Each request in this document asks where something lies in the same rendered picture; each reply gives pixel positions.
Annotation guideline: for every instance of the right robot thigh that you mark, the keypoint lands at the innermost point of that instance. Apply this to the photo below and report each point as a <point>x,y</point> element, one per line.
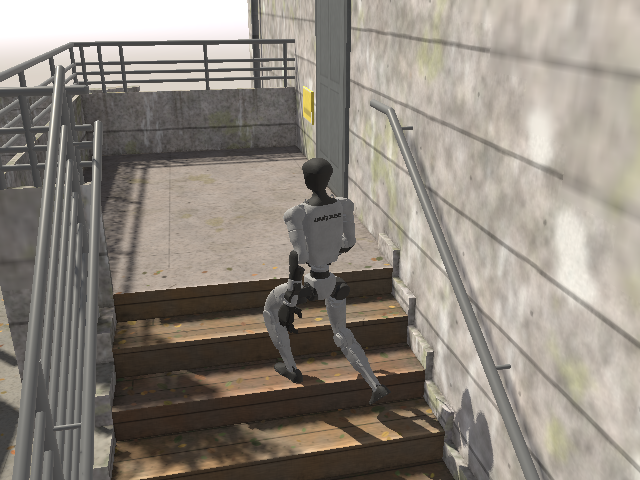
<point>336,310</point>

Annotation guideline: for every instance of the robot left upper arm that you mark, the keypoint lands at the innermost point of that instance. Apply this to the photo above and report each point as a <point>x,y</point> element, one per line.
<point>293,218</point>

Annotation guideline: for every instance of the right robot forearm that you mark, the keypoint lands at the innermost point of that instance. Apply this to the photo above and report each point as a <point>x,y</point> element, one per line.
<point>342,250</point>

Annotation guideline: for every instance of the robot right upper arm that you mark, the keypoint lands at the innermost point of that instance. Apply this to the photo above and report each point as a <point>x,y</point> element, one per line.
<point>348,238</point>

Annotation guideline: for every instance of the robot right shin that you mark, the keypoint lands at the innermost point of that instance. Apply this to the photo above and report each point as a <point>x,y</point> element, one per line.
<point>357,358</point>

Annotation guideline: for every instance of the left robot forearm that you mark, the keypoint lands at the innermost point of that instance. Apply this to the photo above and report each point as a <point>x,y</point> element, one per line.
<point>294,282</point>

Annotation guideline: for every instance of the robot left hand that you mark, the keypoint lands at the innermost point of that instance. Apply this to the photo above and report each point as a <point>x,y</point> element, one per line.
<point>286,317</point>

